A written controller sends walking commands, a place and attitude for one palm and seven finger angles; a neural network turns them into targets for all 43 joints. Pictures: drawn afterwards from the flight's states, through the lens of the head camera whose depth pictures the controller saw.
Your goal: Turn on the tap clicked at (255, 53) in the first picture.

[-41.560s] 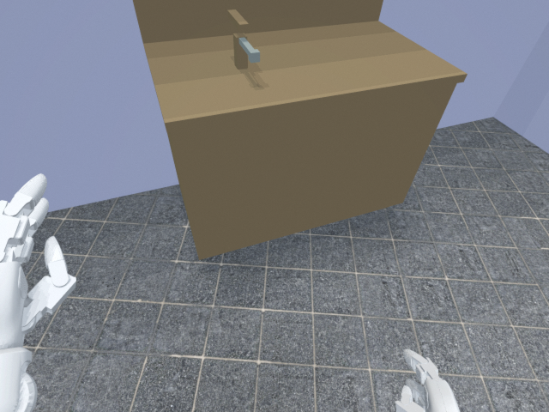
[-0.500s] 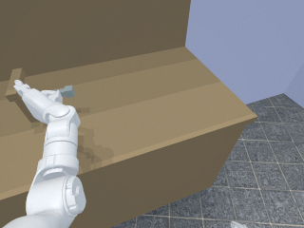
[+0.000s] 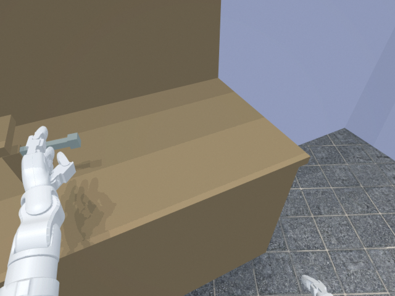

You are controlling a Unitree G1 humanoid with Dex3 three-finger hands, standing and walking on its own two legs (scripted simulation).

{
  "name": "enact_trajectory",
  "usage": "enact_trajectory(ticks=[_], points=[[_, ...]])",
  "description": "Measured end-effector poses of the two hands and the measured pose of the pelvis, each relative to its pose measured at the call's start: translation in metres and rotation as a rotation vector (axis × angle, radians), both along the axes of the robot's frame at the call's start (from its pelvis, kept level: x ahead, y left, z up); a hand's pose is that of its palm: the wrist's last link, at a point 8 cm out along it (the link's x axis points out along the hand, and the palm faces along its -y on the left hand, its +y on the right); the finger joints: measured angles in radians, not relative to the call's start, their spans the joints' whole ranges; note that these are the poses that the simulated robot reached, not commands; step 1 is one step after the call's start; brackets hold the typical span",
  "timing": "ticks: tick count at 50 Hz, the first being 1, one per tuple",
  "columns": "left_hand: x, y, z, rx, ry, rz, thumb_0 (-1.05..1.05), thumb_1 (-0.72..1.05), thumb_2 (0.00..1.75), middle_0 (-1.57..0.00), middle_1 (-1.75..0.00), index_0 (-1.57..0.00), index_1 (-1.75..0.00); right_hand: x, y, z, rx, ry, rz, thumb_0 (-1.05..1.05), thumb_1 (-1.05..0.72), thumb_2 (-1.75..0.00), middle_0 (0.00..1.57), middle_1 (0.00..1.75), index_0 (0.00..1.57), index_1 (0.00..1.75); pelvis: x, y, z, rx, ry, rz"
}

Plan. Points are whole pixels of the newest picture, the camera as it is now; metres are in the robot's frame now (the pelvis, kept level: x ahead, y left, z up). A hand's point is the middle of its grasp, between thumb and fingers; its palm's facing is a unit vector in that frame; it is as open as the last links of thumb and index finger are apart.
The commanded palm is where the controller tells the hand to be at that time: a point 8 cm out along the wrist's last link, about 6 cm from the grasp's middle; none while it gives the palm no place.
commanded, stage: draw the hand back beside the body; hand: left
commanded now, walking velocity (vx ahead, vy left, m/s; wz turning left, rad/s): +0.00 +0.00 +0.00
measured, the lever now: (74, 140) +0.48 +0.34 +0.08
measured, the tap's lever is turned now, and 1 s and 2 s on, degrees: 84 84 84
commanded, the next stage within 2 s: step back with the hand held close in 1.18 s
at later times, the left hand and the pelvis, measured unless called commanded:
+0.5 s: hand (43, 203) +0.24 +0.27 +0.15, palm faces +0.40 -0.88 -0.25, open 7.6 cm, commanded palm +0.20 +0.30 +0.16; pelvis -0.02 +0.01 +0.01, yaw +1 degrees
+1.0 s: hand (14, 239) +0.17 +0.26 +0.17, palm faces +0.43 -0.84 -0.33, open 7.4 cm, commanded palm +0.13 +0.30 +0.17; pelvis -0.01 +0.01 +0.00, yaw +2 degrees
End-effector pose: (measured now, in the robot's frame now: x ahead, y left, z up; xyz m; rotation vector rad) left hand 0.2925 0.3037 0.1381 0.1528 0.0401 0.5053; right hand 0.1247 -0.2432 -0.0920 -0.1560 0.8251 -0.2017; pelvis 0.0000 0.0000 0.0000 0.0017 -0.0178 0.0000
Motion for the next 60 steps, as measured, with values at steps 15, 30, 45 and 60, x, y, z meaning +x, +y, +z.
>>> enact_trajectory(ticks=[15, 30, 45, 60], points=[[-0.069, -0.001, 0.029, 0.155, -0.166, -0.090, 0.01, 0.90, 0.90, -0.17, -0.22, -0.17, -0.22, 0.043, 0.035, 0.020, -0.002, -0.138, 0.195, 0.01, -0.91, -0.89, 0.20, 0.30, 0.20, 0.30, -0.026, 0.007, 0.005, -0.003, -0.059, 0.051], [-0.119, 0.010, 0.032, 0.214, -0.163, -0.076, 0.02, 0.90, 0.90, -0.19, -0.26, -0.19, -0.26, 0.034, 0.046, 0.021, 0.010, -0.144, 0.206, 0.01, -0.90, -0.89, 0.20, 0.30, 0.20, 0.30, -0.019, 0.012, 0.006, -0.010, -0.086, 0.033], [-0.155, -0.005, 0.034, 0.260, -0.157, -0.120, 0.01, 0.89, 0.90, -0.20, -0.30, -0.20, -0.30, 0.054, 0.050, 0.034, -0.004, -0.219, 0.223, 0.01, -0.91, -0.89, 0.20, 0.30, 0.20, 0.30, -0.015, 0.014, 0.006, -0.011, -0.088, 0.034], [-0.167, -0.001, 0.033, 0.255, -0.150, -0.072, 0.01, 0.89, 0.90, -0.20, -0.30, -0.20, -0.30, 0.060, 0.061, 0.032, 0.005, -0.222, 0.261, 0.01, -0.90, -0.89, 0.20, 0.30, 0.20, 0.30, -0.017, 0.013, 0.004, -0.011, -0.089, 0.048]])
